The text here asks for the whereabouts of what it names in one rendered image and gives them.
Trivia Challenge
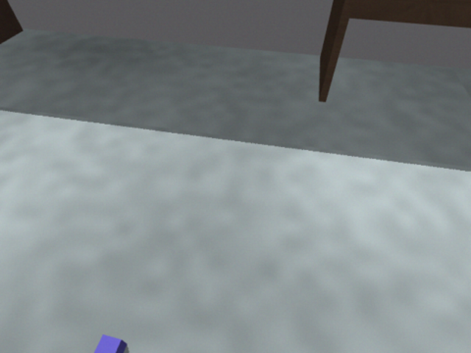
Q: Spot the cube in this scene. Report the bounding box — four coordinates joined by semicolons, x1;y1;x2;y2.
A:
94;335;127;353

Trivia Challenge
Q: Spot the desk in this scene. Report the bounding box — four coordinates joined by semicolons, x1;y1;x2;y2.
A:
319;0;471;102

